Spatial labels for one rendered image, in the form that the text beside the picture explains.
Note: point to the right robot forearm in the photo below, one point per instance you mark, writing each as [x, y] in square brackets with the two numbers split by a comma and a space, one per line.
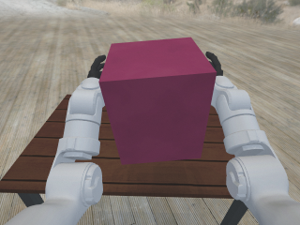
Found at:
[243, 137]

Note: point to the robot right hand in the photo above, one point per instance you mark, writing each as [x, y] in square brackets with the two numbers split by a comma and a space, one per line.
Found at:
[215, 63]

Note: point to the table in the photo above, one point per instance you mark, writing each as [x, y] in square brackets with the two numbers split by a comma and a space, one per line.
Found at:
[203, 177]

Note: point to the left robot upper arm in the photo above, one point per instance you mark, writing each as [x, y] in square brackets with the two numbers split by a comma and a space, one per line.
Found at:
[71, 189]

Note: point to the carton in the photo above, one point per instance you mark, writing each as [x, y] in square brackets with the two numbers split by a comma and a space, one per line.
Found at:
[157, 95]

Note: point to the left robot forearm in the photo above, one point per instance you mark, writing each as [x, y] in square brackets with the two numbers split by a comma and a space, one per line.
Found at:
[83, 120]

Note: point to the right robot upper arm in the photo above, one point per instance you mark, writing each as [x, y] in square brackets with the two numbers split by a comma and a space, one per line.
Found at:
[261, 184]

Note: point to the robot left hand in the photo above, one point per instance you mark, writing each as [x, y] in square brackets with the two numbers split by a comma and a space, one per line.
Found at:
[96, 67]

